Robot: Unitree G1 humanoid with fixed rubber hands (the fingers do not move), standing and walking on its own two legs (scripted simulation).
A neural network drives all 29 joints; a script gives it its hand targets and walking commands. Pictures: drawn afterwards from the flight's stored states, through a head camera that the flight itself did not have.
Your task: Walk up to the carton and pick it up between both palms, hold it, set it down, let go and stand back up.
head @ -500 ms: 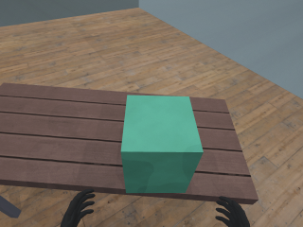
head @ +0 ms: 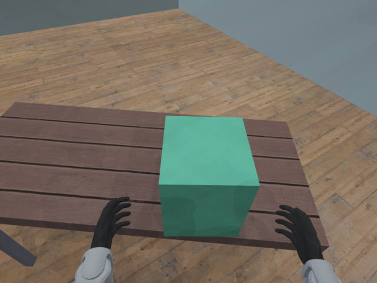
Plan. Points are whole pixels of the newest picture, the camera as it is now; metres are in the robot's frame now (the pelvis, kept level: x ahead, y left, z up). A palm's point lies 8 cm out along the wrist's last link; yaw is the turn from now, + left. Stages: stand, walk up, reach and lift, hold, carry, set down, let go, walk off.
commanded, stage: reach and lift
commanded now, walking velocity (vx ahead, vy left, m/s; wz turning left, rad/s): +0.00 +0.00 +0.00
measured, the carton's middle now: (202, 178) +0.40 -0.02 -0.03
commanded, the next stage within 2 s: none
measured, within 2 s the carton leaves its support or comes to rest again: neither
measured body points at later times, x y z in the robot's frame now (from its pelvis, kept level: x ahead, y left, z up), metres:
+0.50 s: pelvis -0.01 -0.02 +0.00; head +0.02 -0.02 +0.45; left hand +0.31 +0.19 +0.04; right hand +0.32 -0.22 +0.04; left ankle -0.04 +0.11 -0.74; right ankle +0.02 -0.14 -0.74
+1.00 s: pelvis -0.01 -0.02 +0.00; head +0.05 -0.02 +0.45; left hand +0.39 +0.19 +0.08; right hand +0.40 -0.22 +0.08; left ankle -0.04 +0.11 -0.74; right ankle +0.02 -0.14 -0.74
